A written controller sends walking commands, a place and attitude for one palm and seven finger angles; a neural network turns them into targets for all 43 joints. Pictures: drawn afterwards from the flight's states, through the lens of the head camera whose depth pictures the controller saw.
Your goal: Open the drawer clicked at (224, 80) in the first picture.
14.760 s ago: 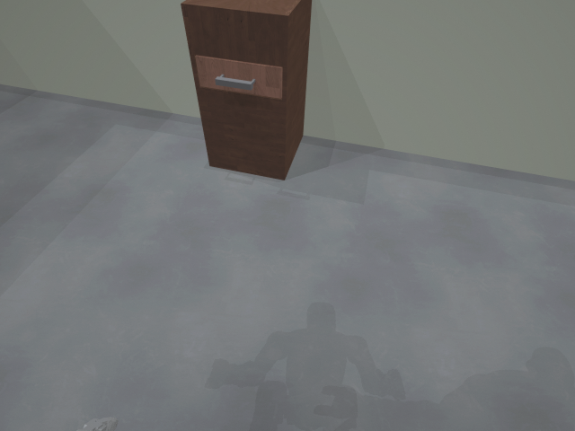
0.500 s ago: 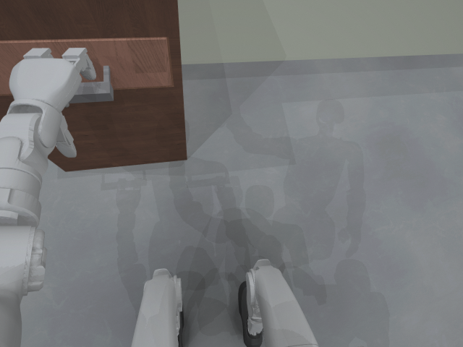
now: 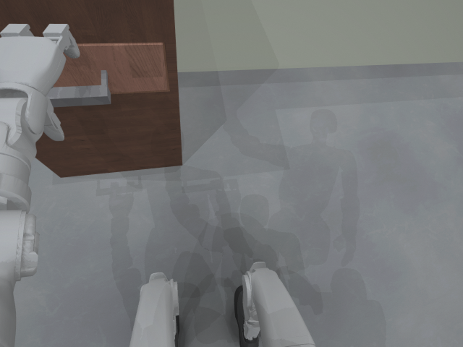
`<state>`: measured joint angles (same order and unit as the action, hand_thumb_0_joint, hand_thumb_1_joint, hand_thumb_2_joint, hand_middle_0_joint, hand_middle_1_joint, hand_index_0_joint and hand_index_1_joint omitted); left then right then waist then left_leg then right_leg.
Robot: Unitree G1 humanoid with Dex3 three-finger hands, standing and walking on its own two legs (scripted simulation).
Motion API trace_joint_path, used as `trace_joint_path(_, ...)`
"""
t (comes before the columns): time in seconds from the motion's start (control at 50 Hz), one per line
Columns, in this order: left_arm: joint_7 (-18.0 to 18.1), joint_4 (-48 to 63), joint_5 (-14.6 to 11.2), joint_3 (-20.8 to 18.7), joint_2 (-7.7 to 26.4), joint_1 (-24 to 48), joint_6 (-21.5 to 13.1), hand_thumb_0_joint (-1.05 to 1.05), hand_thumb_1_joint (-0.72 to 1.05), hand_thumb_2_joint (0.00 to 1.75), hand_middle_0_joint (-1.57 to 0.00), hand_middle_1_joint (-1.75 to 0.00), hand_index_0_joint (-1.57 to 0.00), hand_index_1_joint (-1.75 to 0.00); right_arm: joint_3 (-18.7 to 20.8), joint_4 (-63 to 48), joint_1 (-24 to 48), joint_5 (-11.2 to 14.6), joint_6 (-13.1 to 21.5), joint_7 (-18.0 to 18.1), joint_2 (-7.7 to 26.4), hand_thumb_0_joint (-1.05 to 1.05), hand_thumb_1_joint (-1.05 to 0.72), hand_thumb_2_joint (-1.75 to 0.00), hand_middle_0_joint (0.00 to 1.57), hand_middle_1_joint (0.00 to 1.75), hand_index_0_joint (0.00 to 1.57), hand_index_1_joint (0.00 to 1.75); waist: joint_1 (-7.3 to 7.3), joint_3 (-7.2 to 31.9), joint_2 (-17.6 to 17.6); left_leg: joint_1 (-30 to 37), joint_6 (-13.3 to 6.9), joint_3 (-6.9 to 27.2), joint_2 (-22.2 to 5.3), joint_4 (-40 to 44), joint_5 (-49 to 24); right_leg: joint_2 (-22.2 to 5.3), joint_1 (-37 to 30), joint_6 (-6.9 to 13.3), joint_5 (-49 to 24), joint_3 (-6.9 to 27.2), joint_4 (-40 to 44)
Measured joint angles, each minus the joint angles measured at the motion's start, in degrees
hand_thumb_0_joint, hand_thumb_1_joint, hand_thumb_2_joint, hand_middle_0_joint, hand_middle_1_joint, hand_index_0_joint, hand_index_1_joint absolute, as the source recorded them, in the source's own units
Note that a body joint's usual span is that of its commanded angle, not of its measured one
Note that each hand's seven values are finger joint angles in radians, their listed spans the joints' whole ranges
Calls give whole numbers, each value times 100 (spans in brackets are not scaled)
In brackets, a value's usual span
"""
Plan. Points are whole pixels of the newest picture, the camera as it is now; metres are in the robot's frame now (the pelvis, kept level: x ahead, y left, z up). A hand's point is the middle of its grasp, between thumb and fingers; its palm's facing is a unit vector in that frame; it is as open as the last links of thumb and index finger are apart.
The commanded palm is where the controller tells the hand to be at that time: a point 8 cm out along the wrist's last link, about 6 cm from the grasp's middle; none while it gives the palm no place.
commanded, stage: move the hooked fingers above the handle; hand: left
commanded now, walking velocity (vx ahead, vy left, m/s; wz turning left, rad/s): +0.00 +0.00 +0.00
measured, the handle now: (64, 86) +0.60 +0.28 -0.07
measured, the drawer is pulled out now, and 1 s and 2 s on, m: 0.00 0.00 0.00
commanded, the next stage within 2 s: lift the fingers back up to retry in 0.30 s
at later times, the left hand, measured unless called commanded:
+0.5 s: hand (49, 85) +0.55 +0.27 +0.00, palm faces +0.01 -0.06 -1.00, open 13.8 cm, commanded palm +0.55 +0.25 +0.03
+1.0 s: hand (52, 87) +0.56 +0.27 -0.02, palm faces +0.00 -0.05 -1.00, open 13.8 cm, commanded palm +0.55 +0.25 +0.03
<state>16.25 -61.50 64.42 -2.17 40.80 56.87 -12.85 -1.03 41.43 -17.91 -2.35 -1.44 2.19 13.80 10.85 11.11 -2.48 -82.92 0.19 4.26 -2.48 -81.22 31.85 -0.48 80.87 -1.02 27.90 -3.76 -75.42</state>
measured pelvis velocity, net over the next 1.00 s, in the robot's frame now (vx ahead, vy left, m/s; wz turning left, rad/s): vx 0.00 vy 0.00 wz -0.03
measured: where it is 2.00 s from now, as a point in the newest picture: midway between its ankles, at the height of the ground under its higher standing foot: (209, 339)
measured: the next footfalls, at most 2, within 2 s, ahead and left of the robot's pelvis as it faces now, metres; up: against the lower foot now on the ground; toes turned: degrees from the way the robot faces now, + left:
none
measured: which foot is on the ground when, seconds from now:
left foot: down 0.00-1.00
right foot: down 0.00-1.00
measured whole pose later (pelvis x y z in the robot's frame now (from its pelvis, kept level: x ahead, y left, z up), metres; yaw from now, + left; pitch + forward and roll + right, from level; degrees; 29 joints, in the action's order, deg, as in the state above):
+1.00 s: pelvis +0.00 +0.00 -0.01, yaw -2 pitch +35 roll -5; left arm 19.9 -61.5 65.8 -8.3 43.0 55.4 -12.4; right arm -1.0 39.4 -18.3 -2.8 -3.5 0.5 14.9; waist 11.4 9.6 -3.7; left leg -86.2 0.0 3.5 -3.4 -84.3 33.7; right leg 0.5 84.8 -1.3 29.0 -2.8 -78.3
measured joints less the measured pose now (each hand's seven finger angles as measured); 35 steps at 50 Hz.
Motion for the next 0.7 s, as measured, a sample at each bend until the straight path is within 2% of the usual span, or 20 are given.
trace_joint_path(0.04, 252, -319, 33, -102, 75, 247, 86, 0, -49, 30, -33, -120, -33, -120, -37, -103, 40, -11, -34, -40, 84, 1, -90, -90, 21, 30, 21, 30, 137, -2, -29, -91, -2, 19, -15, -115, 44, 17, 84, 6, 28, -14, -93)
trace_joint_path(0.08, 449, -637, 98, -230, 190, 425, 329, 0, -49, 30, -32, -120, -32, -120, -72, -255, 98, -12, -90, -94, 177, 1, -90, -90, 21, 30, 21, 30, 242, -78, -76, -194, -14, 8, -38, -214, 69, 41, 193, -3, 28, 3, -173)
trace_joint_path(0.1, 521, -747, 143, -279, 246, 456, 463, 0, -49, 30, -32, -120, -32, -120, -81, -335, 118, -6, -122, -117, 218, 1, -90, -90, 21, 30, 21, 30, 266, -123, -99, -247, -23, -12, -52, -250, 75, 55, 257, -11, 19, 25, -203)
trace_joint_path(0.14, 738, -626, 196, -356, 243, 410, 521, 0, -49, 30, -32, -120, -32, -124, -70, -447, 101, 7, -187, -143, 269, 1, -90, -90, 20, 30, 20, 30, 202, -194, -111, -331, -42, -73, -73, -290, 71, 74, 374, -31, -7, 88, -256)
trace_joint_path(0.2, 546, -484, 286, -306, 219, 323, 798, 0, -49, 30, -32, -120, -31, -126, -70, -460, 119, 36, -289, -179, 287, 1, -91, -90, 20, 30, 20, 30, 96, -267, -131, -385, -59, -149, -85, -296, 45, 84, 473, -57, -41, 165, -295)
trace_joint_path(0.26, 190, -574, 152, -288, 216, 170, 1025, 0, -49, 30, -32, -120, -31, -125, -84, -426, 161, 85, -329, -170, 240, 1, -91, -90, 20, 30, 20, 30, 39, -365, -143, -334, -69, -203, -89, -235, 11, 88, 455, -74, -74, 217, -265)
trace_joint_path(0.3, -88, -480, 19, -344, 195, -5, 963, 0, -49, 30, -32, -120, -32, -124, -82, -387, 139, 98, -280, -138, 177, 1, -91, -90, 20, 30, 20, 30, 2, -364, -135, -311, -67, -214, -85, -177, -13, 84, 441, -72, -90, 226, -225)
trace_joint_path(0.36, -340, -82, -58, -376, 136, -262, 571, 0, -49, 30, -32, -120, -32, -123, -33, -246, 63, 78, -143, -74, 60, 1, -91, -90, 21, 30, 20, 30, -56, -262, -103, -293, -43, -171, -68, -122, -26, 67, 405, -52, -78, 183, -177)
trace_joint_path(0.44, -114, 194, 25, -336, 130, -230, 29, 0, -49, 30, -33, -120, -33, -121, -17, -73, 41, 26, -25, -26, -14, 1, -90, -90, 21, 30, 21, 30, -37, -116, -48, -273, 0, -65, -52, -166, 28, 54, 335, -13, -3, 80, -194)
trace_joint_path(0.48, 136, 43, 63, -367, 185, -46, -22, 0, -49, 30, -33, -120, -33, -121, -41, -77, 81, 5, -30, -52, 10, 1, -90, -90, 21, 30, 21, 30, 31, -84, -50, -300, 10, -19, -49, -230, 67, 54, 338, 0, 37, 38, -238)
trace_joint_path(0.56, 546, -573, 146, -318, 320, 398, 449, 0, -49, 30, -32, -120, -32, -121, -63, -233, 174, 4, -71, -151, 109, 1, -90, -90, 21, 30, 21, 30, 146, -130, -103, -404, 6, 7, -43, -328, 105, 50, 425, 0, 69, 17, -314)
trace_joint_path(0.6, 694, -582, 140, -281, 263, 453, 584, 0, -49, 30, -32, -120, -33, -124, -51, -314, 172, 18, -110, -180, 152, 1, -90, -90, 21, 30, 20, 30, 97, -178, -117, -423, -6, -20, -43, -326, 98, 50, 455, -13, 57, 43, -318)
trace_joint_path(0.64, 623, -499, 149, -189, 180, 490, 791, 0, -49, 30, -32, -120, -33, -127, -46, -339, 179, 38, -162, -194, 171, 1, -91, -90, 21, 30, 20, 30, 31, -218, -115, -397, -17, -52, -45, -288, 78, 52, 445, -26, 34, 75, -292)
trace_joint_path(0.7, 229, -689, 141, -49, 165, 571, 1098, 0, -49, 30, -32, -120, -33, -127, -88, -353, 231, 87, -240, -189, 168, 1, -91, -90, 20, 30, 20, 30, 45, -280, -116, -308, -29, -88, -53, -195, 37, 60, 376, -35, -10, 107, -213)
